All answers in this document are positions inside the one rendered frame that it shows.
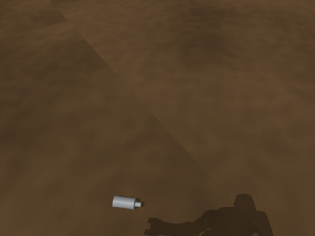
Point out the bottle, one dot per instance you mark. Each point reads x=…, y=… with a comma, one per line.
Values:
x=125, y=202

